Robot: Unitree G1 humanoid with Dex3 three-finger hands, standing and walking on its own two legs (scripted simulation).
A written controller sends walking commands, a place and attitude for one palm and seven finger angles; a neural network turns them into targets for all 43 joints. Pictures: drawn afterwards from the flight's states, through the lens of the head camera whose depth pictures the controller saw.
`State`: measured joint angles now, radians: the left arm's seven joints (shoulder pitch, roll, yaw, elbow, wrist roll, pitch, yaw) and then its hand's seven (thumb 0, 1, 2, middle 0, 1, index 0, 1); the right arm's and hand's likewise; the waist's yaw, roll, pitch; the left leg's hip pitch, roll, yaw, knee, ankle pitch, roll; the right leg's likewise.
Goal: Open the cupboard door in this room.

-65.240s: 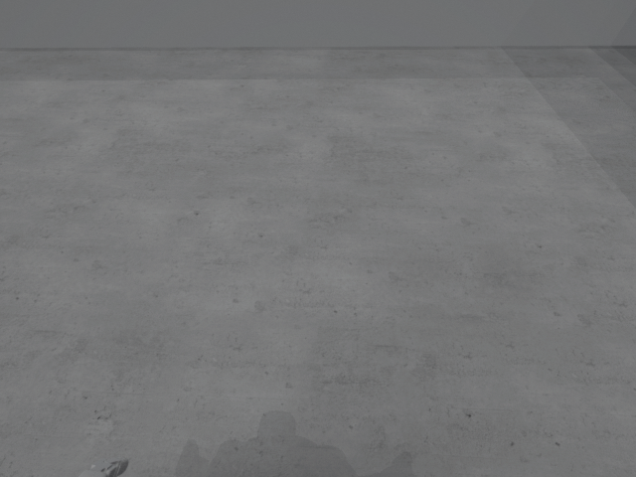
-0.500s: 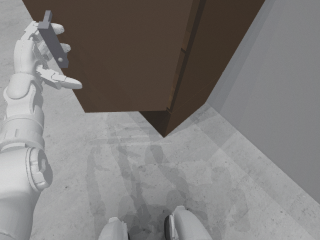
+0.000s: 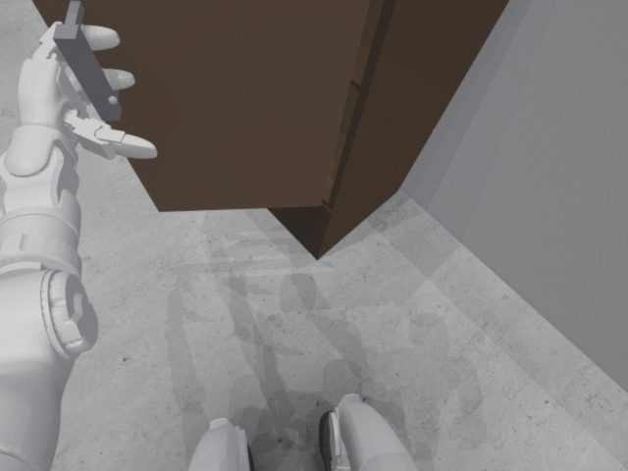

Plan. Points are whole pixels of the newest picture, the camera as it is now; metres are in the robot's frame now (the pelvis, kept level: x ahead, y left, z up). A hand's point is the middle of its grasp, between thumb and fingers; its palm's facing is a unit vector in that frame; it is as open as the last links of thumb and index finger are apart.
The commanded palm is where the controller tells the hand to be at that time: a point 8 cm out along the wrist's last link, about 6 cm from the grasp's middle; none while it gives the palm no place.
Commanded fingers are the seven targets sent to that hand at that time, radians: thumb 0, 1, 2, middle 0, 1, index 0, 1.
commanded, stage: close the thumb around the handle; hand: left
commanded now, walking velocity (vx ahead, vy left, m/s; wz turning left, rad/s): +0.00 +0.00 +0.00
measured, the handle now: (94, 65) +0.59 +0.20 +0.09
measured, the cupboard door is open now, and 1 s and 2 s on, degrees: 52 55 100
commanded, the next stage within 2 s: pull the door open along its arc in 0.70 s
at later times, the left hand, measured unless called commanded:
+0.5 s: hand (113, 101) +0.54 +0.17 +0.08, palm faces -0.04 -1.00 -0.03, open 7.6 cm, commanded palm +0.51 +0.22 +0.08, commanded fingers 0.00 0.90 0.90 -0.40 -1.35 -0.40 -1.35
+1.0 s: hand (112, 111) +0.52 +0.17 +0.09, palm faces -0.05 -1.00 -0.02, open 5.7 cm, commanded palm +0.48 +0.22 +0.08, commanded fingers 0.00 0.90 0.90 -0.40 -1.35 -0.40 -1.35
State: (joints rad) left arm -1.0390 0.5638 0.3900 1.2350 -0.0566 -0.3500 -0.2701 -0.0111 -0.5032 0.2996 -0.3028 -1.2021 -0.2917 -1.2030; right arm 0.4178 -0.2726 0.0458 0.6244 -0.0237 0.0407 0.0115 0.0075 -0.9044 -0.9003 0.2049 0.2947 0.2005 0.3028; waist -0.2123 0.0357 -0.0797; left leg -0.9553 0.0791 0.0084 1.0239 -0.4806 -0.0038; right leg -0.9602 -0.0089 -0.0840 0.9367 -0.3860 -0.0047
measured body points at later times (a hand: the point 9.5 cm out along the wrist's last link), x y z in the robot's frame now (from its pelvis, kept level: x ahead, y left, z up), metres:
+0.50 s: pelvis +0.01 +0.00 +0.01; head +0.16 +0.02 +0.43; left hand +0.54 +0.23 +0.09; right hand -0.01 -0.25 -0.10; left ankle -0.01 +0.12 -0.67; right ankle +0.02 -0.12 -0.67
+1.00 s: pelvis +0.01 +0.00 +0.01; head +0.15 +0.01 +0.44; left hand +0.52 +0.23 +0.09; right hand +0.00 -0.26 -0.11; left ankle -0.01 +0.12 -0.67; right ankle +0.02 -0.12 -0.67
